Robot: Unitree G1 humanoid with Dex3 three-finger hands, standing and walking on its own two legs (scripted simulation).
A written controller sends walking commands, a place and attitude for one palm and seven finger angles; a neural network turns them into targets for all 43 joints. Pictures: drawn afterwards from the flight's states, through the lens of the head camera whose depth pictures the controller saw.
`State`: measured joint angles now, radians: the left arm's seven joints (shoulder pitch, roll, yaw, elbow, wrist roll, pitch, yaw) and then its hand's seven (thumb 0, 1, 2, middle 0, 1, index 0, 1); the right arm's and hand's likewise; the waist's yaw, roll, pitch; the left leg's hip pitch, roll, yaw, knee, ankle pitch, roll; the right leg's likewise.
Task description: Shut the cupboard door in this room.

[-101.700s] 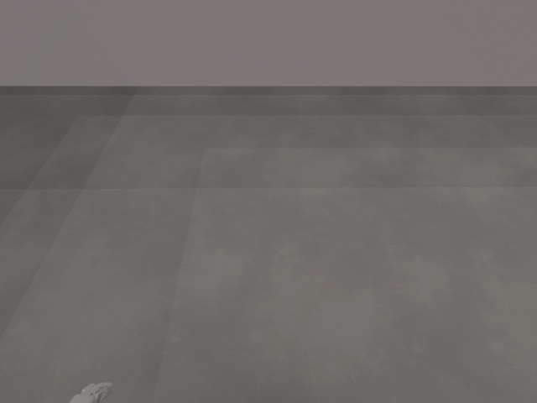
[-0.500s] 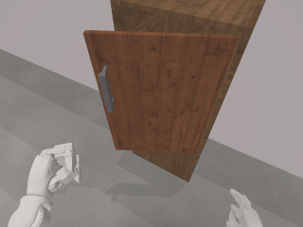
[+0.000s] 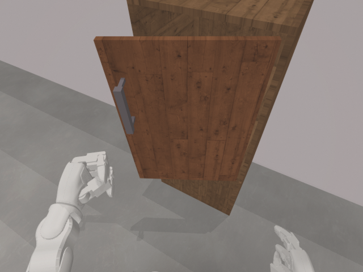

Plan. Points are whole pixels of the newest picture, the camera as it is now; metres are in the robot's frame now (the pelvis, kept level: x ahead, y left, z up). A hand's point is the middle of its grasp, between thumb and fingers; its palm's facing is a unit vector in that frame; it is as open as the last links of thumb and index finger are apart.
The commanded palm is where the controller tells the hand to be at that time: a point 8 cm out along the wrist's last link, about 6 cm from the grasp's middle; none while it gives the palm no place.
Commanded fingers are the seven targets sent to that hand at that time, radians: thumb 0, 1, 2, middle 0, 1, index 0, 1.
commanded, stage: bring the fist close to the handle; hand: left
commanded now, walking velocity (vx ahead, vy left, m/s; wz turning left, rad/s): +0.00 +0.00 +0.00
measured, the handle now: (126, 107) +0.50 +0.18 +0.09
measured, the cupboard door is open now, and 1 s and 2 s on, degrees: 26 26 17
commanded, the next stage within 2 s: push the door shut along its arc in 1.06 s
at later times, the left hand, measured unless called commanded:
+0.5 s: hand (126, 149) +0.35 +0.15 +0.10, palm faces +0.00 -1.00 -0.02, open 3.1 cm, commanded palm +0.33 +0.20 +0.09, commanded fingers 0.00 0.90 0.90 -1.30 -1.50 -1.30 -1.50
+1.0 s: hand (132, 136) +0.39 +0.14 +0.09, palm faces +0.02 -1.00 -0.02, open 3.1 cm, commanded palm +0.36 +0.20 +0.09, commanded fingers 0.00 0.90 0.90 -1.30 -1.50 -1.30 -1.50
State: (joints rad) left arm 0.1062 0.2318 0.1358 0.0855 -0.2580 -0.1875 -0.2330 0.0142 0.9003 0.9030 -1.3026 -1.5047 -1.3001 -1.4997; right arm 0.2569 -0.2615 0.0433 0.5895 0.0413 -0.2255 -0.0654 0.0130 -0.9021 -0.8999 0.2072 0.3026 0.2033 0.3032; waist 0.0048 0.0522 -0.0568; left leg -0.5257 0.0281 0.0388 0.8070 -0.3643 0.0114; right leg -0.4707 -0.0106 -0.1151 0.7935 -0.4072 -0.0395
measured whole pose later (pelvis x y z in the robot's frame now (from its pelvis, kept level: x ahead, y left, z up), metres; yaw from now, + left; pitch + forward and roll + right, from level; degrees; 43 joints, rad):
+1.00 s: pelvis +0.00 +0.00 +0.00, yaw -2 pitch +7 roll +0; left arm -0.37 0.22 0.20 0.64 -0.17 -0.30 -0.10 0.02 0.90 0.90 -1.30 -1.50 -1.30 -1.50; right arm 0.31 -0.26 0.01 0.65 0.03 -0.07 -0.03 0.01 -0.90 -0.90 0.21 0.30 0.20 0.30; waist -0.04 0.03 -0.07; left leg -0.53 0.04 0.08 0.75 -0.34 0.01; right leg -0.51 0.00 -0.07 0.77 -0.38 -0.04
